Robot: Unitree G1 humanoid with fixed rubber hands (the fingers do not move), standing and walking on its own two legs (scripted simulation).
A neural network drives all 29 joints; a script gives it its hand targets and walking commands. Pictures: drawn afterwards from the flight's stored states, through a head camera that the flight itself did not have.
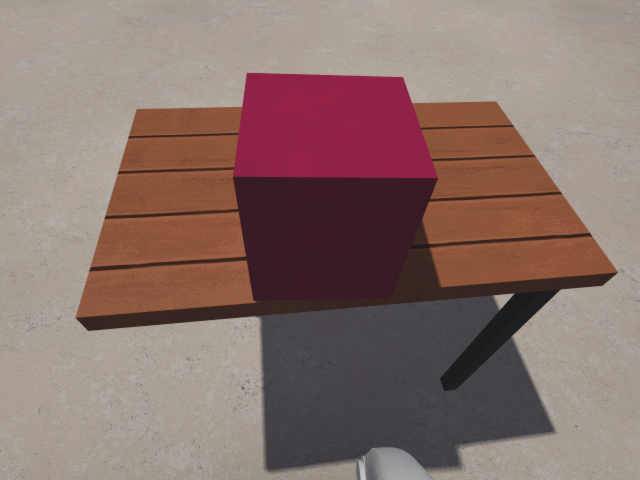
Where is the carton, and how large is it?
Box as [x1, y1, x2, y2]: [233, 73, 437, 300]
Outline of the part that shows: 247,73 233,179 253,300 390,297 437,179 403,78 380,76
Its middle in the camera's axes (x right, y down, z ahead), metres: +0.00 -0.06 +0.55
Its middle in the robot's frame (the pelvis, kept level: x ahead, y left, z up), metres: +0.46 +0.00 +0.08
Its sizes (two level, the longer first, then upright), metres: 0.210 0.200 0.250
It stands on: a table, 0.72 m high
